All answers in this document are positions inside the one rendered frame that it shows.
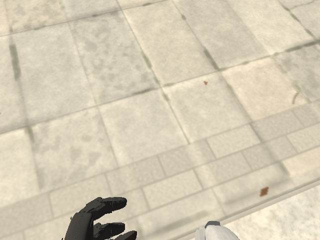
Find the robot right thigh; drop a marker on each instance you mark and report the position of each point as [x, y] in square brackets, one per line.
[215, 232]

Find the right robot shin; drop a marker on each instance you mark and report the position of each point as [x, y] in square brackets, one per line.
[212, 222]

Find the robot left hand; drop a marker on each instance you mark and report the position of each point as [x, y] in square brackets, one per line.
[82, 226]

